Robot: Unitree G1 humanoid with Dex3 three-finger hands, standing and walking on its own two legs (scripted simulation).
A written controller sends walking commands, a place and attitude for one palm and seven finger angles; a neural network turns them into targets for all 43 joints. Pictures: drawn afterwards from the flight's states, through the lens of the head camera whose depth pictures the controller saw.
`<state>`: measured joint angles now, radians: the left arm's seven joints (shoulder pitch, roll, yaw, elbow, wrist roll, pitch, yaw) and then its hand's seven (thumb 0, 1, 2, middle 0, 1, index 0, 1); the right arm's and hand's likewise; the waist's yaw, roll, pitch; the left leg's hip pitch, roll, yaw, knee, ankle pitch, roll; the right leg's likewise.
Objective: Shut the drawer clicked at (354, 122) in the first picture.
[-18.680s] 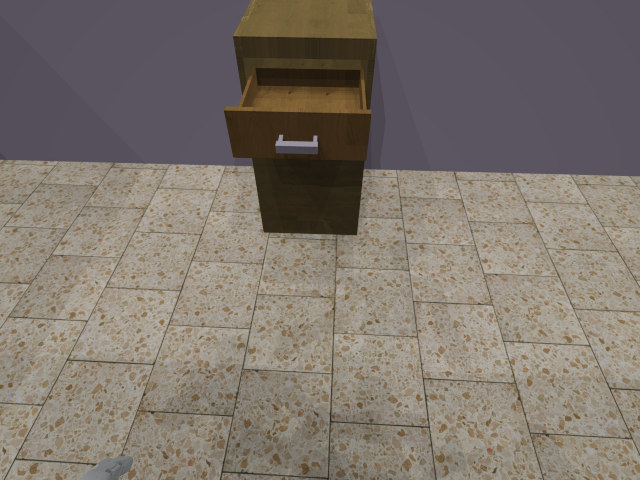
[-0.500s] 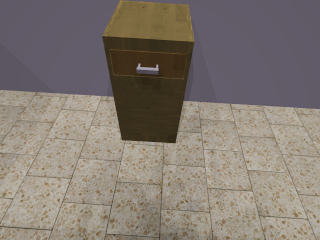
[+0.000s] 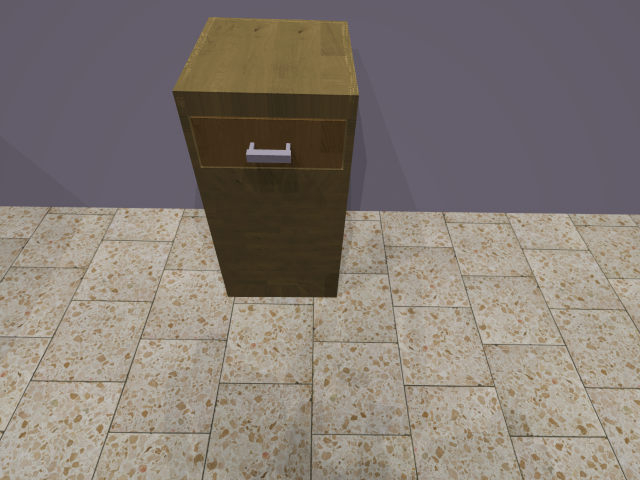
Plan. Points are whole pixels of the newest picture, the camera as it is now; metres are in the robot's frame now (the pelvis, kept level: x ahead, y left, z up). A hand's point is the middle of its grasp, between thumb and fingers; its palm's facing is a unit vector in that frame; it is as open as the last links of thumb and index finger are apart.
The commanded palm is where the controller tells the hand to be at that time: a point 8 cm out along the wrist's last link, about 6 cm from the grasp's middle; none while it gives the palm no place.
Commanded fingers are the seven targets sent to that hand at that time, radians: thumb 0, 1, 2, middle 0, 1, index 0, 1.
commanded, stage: let the arm hang, fingers relaxed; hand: left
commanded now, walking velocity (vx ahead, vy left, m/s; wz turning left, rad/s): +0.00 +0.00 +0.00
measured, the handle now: (269, 151) +0.83 +0.16 -0.09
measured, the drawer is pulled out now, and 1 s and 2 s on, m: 0.00 0.00 0.00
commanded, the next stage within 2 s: look to check the result in 0.04 s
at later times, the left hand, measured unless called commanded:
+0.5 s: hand out of the picture -0.03 +0.14 -0.18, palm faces +0.06 -0.99 -0.16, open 7.4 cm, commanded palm none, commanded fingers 0.00 0.90 0.90 -0.20 -0.30 -0.20 -0.30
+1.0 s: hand out of the picture -0.02 +0.14 -0.18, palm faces +0.05 -0.98 -0.17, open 7.4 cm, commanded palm none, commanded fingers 0.00 0.90 0.90 -0.20 -0.30 -0.20 -0.30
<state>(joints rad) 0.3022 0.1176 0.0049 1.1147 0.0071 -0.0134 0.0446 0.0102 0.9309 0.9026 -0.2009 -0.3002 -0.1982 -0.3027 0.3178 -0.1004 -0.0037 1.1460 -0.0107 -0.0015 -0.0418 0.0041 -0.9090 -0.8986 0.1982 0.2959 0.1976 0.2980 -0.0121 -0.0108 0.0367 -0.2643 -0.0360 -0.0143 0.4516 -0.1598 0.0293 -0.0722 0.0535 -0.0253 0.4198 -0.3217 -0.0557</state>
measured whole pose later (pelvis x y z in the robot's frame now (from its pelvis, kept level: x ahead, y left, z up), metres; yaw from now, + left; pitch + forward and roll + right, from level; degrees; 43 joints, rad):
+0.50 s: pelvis +0.01 -0.01 +0.00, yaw -1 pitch -2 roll +0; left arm 0.36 0.10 0.01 1.14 0.01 -0.01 0.05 0.00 0.91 0.90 -0.20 -0.30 -0.19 -0.30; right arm 0.29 -0.12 -0.01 1.15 -0.01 0.00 -0.05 0.01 -0.91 -0.90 0.20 0.30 0.20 0.30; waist 0.00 0.00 0.05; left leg -0.24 -0.03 -0.01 0.45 -0.18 0.02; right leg -0.04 0.06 -0.02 0.40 -0.33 -0.06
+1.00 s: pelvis +0.01 -0.01 +0.00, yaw -1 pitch -2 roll +0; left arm 0.34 0.10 0.01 1.13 0.01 -0.02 0.05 0.00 0.91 0.90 -0.20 -0.30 -0.19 -0.30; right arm 0.30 -0.11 0.00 1.15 -0.01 0.00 -0.05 0.00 -0.91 -0.90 0.20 0.30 0.20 0.30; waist 0.00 0.00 0.05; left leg -0.23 -0.02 -0.01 0.45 -0.18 0.01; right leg -0.03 0.06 -0.02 0.40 -0.33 -0.07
